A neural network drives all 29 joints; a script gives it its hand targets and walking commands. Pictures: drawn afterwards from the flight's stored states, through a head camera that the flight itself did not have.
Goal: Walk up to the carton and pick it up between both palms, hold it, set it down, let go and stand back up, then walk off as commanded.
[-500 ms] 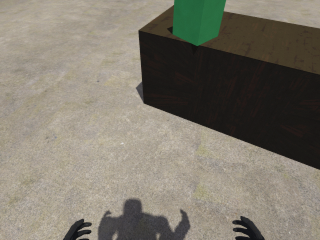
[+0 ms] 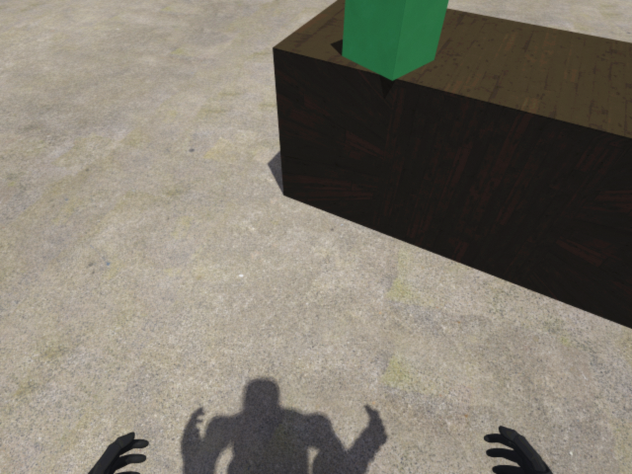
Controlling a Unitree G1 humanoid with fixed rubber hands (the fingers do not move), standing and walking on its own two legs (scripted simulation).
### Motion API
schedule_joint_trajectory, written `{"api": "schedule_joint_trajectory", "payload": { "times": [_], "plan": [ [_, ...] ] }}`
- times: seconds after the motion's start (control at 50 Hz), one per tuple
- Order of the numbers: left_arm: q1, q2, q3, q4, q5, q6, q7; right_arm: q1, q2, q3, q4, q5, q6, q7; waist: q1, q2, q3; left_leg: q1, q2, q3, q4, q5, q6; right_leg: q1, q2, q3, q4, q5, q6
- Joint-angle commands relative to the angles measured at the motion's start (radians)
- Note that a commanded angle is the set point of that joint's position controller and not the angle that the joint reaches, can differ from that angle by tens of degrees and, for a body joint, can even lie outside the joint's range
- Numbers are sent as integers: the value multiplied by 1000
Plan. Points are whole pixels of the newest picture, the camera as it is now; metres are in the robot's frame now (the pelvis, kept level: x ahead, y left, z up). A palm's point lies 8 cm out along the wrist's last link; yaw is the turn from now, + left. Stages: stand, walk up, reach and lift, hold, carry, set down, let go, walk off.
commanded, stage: stand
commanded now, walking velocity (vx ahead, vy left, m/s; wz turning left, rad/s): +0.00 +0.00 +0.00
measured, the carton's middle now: (394, 14) +1.29 -0.25 +0.04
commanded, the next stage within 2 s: none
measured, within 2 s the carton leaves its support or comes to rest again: neither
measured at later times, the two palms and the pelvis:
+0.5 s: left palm out of the picture +0.13 +0.28 -0.08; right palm out of the picture +0.12 -0.27 -0.09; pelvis +0.00 +0.00 +0.00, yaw +0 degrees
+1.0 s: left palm out of the picture +0.12 +0.28 -0.08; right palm out of the picture +0.10 -0.27 -0.09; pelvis -0.02 +0.00 +0.00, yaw +0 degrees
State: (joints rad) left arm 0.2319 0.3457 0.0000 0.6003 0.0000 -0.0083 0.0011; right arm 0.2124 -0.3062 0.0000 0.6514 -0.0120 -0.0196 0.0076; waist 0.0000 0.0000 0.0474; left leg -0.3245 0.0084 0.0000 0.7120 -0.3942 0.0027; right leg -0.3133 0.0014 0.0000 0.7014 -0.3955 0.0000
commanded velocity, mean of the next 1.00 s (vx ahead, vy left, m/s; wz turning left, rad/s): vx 0.00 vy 0.00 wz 0.00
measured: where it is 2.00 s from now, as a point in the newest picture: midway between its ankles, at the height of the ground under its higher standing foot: outside the picture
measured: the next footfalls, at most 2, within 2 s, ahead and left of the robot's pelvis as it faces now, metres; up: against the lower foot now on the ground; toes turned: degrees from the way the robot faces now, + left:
none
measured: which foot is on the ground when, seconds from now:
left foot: down 0.00-1.00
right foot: down 0.00-1.00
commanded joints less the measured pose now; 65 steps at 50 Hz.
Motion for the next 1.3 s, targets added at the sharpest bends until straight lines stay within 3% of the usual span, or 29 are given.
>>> {"api": "schedule_joint_trajectory", "payload": {
  "times": [0.0, 0.06, 0.1, 0.14, 0.16, 0.18, 0.26, 0.34, 0.4, 0.42, 0.48, 0.52, 0.58, 0.64, 0.66, 0.68, 0.7, 0.72, 0.76, 0.86, 0.9, 0.98, 1.04, 1.1, 1.16, 1.18, 1.22, 1.26, 1.28],
  "plan": [
    [-38, 195, 72, -16, 23, -45, 13, -51, -232, -81, -50, -15, -43, -15, -3, 51, -137, 49, 89, -72, -68, 347, 84, 11, -82, 65, -46, 326, -69],
    [-18, 208, 72, 3, 13, -51, 9, -37, -244, -91, -33, -12, -37, -13, 9, -18, -152, 38, 79, -74, -68, 322, 77, 53, -72, 68, -51, 318, -67],
    [-44, 206, 75, -17, 21, -55, 9, -66, -240, -88, -42, -10, -38, -12, 9, 24, -123, 38, 74, -67, -77, 295, 75, 3, -75, 77, -50, 291, -80],
    [-61, 202, 80, -16, 24, -45, 10, -64, -260, -93, -33, -18, -37, -12, -1, -4, -118, 39, 78, -61, -93, 282, 67, 17, -76, 72, -69, 301, -69],
    [-37, 219, 82, -6, 25, -45, 9, -65, -246, -99, -34, -12, -38, -14, 7, 29, -127, 35, 73, -79, -83, 280, 69, 7, -85, 84, -52, 277, -78],
    [-46, 210, 83, -14, 31, -45, 8, -52, -242, -91, -39, -10, -41, -12, 0, 0, -113, 24, 89, -81, -85, 291, 76, 20, -74, 72, -50, 291, -73],
    [-30, 199, 73, -2, 16, -40, 12, -73, -243, -86, -24, -11, -38, -12, 8, 30, -119, 47, 78, -71, -84, 291, 76, 7, -78, 73, -56, 288, -73],
    [-35, 224, 75, 1, 21, -45, 9, -43, -229, -85, -22, -3, -41, -11, -5, -6, -170, 63, 77, -68, -59, 352, 75, 41, -91, 75, -44, 353, -72],
    [-27, 226, 79, 9, 22, -46, 14, -43, -259, -87, -5, -5, -38, -12, 3, 34, -153, 76, 75, -60, -73, 408, 76, 59, -96, 84, -57, 373, -69],
    [-39, 208, 76, 11, 24, -45, 17, -42, -266, -89, -3, -6, -35, -16, -1, -14, -141, 65, 86, -67, -67, 383, 77, 52, -82, 66, -48, 388, -73],
    [-22, 223, 76, 18, 16, -46, 12, -50, -233, -85, -18, -7, -37, -15, -8, 10, -158, 67, 82, -62, -73, 357, 77, 54, -90, 86, -74, 363, -69],
    [-24, 227, 71, 2, 29, -52, 10, -39, -251, -89, -6, -1, -34, -16, -3, -32, -168, 79, 85, -71, -64, 397, 76, 76, -105, 94, -80, 423, -81],
    [-25, 206, 69, 14, 26, -53, 11, -60, -253, -87, 2, -1, -40, -13, -1, 31, -157, 90, 97, -73, -74, 385, 86, 42, -81, 79, -77, 377, -77],
    [-38, 221, 71, 17, 20, -52, 11, -43, -245, -86, 5, -4, -37, -15, -14, -23, -162, 80, 78, -56, -73, 325, 78, 48, -93, 99, -77, 356, -81],
    [-41, 227, 73, 9, 18, -52, 12, -56, -243, -79, 10, 3, -34, -13, -6, 22, -118, 64, 78, -65, -76, 318, 76, 30, -103, 115, -107, 344, -83],
    [-40, 234, 67, 14, 17, -52, 16, -45, -256, -80, 13, -3, -31, -10, -1, -11, -94, 64, 78, -77, -108, 278, 85, 3, -93, 99, -95, 306, -82],
    [-54, 212, 71, 9, 21, -48, 16, -49, -245, -82, 12, -2, -36, -11, -20, 25, -136, 74, 101, -97, -116, 295, 88, 16, -84, 72, -81, 283, -72],
    [-38, 205, 71, 16, 16, -50, 16, -71, -268, -88, 9, -4, -38, -8, 9, 57, -95, 38, 84, -84, -130, 278, 79, 21, -74, 76, -94, 274, -69],
    [-45, 202, 71, 12, 20, -52, 7, -66, -263, -88, 10, -3, -40, -9, 3, -17, -136, 46, 94, -90, -105, 298, 80, 47, -84, 72, -96, 298, -68],
    [-36, 204, 65, 23, 22, -57, 6, -75, -269, -94, 20, -10, -38, -6, 12, 16, -80, 21, 78, -105, -127, 213, 71, 12, -82, 89, -122, 246, -78],
    [-36, 219, 69, 30, 19, -54, 8, -73, -250, -88, 16, -9, -34, -5, 0, -8, -68, 16, 81, -91, -128, 189, 75, 8, -89, 97, -133, 227, -75],
    [-40, 223, 64, 34, 19, -50, 6, -68, -263, -87, 30, 0, -30, -8, 4, -20, -77, 18, 77, -106, -144, 187, 77, 10, -96, 102, -137, 194, -78],
    [-33, 213, 67, 48, 18, -54, 7, -60, -253, -88, 41, -6, -42, -5, 0, 23, -126, 67, 88, -103, -129, 259, 75, 45, -87, 96, -121, 253, -70],
    [-36, 205, 63, 45, 13, -49, 11, -68, -265, -93, 39, -8, -35, -4, 19, -23, -84, 36, 86, -105, -141, 213, 81, 24, -87, 99, -125, 246, -75],
    [-50, 214, 69, 57, 19, -50, 10, -72, -253, -88, 50, -1, -30, -4, 4, -14, -43, 25, 74, -92, -155, 144, 68, -23, -97, 135, -160, 159, -76],
    [-58, 224, 64, 50, 22, -46, 7, -75, -273, -89, 38, -5, -33, -2, -1, 2, -86, 50, 84, -96, -165, 137, 65, -17, -85, 99, -147, 152, -71],
    [-39, 214, 66, 68, 26, -50, 7, -71, -243, -70, 55, -3, -40, -6, 14, 46, -66, 18, 95, -129, -190, 171, 72, 23, -78, 94, -131, 167, -74],
    [-55, 221, 69, 63, 21, -43, 5, -64, -271, -82, 69, -3, -36, -7, 8, -17, -72, 33, 84, -117, -192, 194, 63, 35, -71, 83, -138, 189, -69],
    [-43, 208, 66, 69, 26, -45, 7, -82, -274, -83, 68, -3, -36, -5, 12, 30, -86, 51, 88, -92, -178, 197, 65, 22, -77, 87, -150, 210, -65]
  ]
}}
